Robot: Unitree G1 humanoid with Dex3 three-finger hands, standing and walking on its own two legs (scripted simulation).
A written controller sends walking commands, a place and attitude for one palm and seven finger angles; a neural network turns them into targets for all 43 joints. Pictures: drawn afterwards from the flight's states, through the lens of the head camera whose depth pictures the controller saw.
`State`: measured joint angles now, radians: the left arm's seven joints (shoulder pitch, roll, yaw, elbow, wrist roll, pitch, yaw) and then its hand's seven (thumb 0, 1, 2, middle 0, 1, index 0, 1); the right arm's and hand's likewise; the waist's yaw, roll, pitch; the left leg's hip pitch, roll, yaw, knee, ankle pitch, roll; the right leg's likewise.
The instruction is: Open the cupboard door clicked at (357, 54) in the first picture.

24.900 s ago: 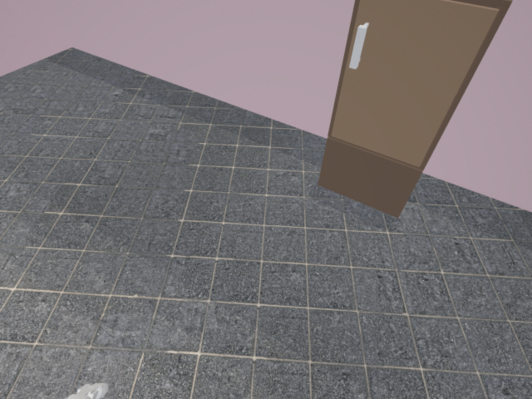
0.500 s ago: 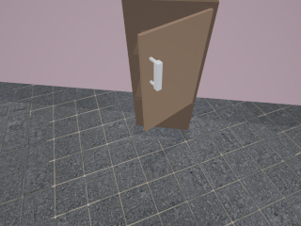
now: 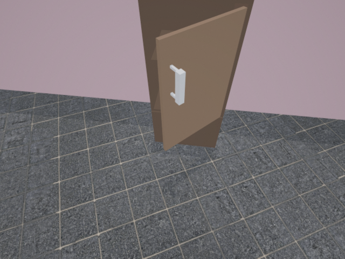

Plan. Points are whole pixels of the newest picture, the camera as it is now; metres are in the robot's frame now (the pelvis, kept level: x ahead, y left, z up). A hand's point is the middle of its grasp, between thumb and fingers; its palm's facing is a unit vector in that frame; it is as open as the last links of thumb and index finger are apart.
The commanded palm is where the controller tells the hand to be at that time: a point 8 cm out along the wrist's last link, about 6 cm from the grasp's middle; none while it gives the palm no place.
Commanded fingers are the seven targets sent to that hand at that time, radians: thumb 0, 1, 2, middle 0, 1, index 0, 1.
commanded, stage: look to check the result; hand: left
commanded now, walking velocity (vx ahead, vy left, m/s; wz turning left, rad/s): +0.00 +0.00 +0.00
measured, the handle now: (176, 84) +0.67 +0.03 +0.00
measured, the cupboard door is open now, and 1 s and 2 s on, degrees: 45 45 45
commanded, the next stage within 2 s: walk to a spot facing it in 0.22 s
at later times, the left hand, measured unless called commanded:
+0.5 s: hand out of the picture +0.07 +0.22 -0.17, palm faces -0.03 -0.96 -0.29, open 7.4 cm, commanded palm none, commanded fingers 0.00 0.90 0.90 -0.20 -0.30 -0.20 -0.30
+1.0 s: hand out of the picture +0.11 +0.15 -0.18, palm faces -0.23 -0.93 -0.29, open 7.4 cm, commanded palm none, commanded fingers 0.00 0.90 0.90 -0.20 -0.30 -0.20 -0.30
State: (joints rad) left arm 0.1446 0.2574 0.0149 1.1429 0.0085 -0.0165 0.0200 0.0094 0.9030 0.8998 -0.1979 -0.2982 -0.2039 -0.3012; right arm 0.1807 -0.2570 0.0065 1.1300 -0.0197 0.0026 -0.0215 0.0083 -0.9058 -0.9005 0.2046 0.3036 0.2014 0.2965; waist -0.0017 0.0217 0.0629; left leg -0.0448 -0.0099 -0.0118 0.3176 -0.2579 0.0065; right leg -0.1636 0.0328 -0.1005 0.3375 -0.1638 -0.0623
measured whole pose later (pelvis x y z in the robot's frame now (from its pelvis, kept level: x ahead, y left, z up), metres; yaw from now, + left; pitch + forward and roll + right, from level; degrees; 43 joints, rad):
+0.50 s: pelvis +0.00 +0.00 +0.00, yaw -3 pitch -1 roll +0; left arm 0.13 0.25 0.02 1.11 0.01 0.00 0.02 0.01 0.90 0.90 -0.20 -0.30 -0.20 -0.30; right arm 0.17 -0.26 0.00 1.11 -0.02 0.01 -0.03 0.01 -0.91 -0.90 0.20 0.30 0.20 0.30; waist 0.01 0.01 0.06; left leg -0.05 0.00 0.03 0.35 -0.29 0.01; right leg -0.19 0.05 -0.06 0.37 -0.18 -0.06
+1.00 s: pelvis -0.01 -0.04 -0.02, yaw -17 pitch -1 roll +1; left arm 0.18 0.21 0.07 0.95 0.02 0.03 0.01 0.01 0.90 0.90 -0.20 -0.30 -0.20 -0.30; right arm 0.18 -0.22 -0.05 0.99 -0.01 0.07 -0.03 0.01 -0.91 -0.90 0.21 0.30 0.20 0.30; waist 0.01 0.02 0.15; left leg -0.39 0.07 0.05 1.12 -0.54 -0.05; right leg -0.30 0.03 -0.01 0.62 -0.31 -0.06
